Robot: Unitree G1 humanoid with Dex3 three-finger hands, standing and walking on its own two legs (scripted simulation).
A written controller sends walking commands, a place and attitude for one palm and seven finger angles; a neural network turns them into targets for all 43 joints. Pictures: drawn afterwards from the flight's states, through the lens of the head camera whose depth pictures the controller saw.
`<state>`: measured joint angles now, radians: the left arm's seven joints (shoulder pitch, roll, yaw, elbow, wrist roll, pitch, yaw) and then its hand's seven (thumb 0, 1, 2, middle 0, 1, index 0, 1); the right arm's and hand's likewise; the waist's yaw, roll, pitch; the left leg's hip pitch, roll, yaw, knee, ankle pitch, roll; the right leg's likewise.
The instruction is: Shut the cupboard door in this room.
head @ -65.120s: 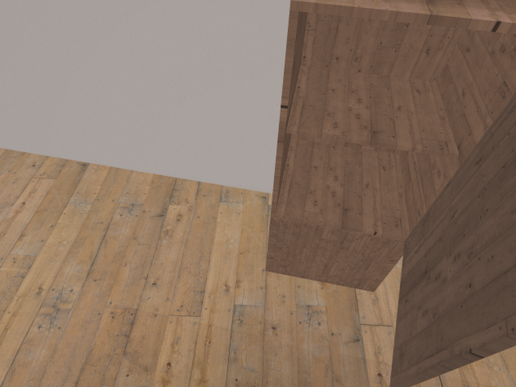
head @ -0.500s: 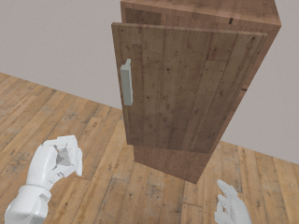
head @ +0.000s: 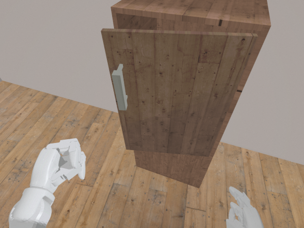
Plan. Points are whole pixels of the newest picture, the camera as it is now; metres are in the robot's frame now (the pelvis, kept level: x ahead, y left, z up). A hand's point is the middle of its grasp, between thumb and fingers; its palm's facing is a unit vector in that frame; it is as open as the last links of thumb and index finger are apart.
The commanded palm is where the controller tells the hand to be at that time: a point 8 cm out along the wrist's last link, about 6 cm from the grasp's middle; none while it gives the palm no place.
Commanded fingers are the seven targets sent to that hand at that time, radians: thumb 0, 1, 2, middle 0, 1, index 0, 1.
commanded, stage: bring the fist close to the handle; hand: left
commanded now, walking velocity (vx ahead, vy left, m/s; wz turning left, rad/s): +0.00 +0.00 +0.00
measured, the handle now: (121, 87) +0.51 +0.14 +0.10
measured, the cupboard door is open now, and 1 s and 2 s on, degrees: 15 15 11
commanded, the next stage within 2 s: push the door shut along its arc in 1.44 s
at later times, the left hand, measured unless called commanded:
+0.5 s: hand (103, 138) +0.31 +0.15 +0.10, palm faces -0.02 -1.00 -0.02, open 3.1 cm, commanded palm +0.28 +0.20 +0.11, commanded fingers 0.00 0.90 0.90 -1.30 -1.50 -1.30 -1.50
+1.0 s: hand (123, 112) +0.39 +0.12 +0.11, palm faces -0.04 -1.00 -0.02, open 3.1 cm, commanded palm +0.37 +0.16 +0.11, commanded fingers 0.00 0.90 0.90 -1.30 -1.50 -1.30 -1.50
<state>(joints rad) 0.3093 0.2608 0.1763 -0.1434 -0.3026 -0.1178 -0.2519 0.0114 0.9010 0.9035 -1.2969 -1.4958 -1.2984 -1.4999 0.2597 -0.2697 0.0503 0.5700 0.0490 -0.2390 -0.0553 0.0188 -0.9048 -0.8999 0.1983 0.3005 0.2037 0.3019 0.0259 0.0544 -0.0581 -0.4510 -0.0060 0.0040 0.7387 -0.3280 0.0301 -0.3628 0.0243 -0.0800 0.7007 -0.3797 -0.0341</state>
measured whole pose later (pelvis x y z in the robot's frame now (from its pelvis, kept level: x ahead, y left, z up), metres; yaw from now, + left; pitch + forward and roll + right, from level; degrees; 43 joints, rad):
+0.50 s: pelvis +0.01 -0.01 +0.00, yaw -1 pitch +4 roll +0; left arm 0.04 0.23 0.13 0.06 -0.26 -0.08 -0.15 0.01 0.90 0.90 -1.30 -1.50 -1.30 -1.50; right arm 0.25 -0.26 0.05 0.60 0.04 -0.20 -0.06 0.02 -0.91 -0.90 0.20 0.30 0.20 0.30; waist 0.00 0.04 -0.06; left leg -0.44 -0.01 0.03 0.71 -0.33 0.02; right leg -0.38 0.02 -0.05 0.71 -0.39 -0.04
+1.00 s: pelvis +0.01 +0.00 +0.00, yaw -1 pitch +5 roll +0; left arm -0.35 0.19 0.09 0.42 -0.18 -0.10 -0.05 0.01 0.90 0.90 -1.30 -1.50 -1.30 -1.50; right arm 0.24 -0.25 0.04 0.64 0.04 -0.11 -0.03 0.02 -0.91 -0.90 0.20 0.30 0.20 0.30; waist -0.02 0.03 -0.06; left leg -0.47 -0.01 0.04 0.70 -0.32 0.03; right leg -0.41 0.02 -0.05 0.70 -0.38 -0.04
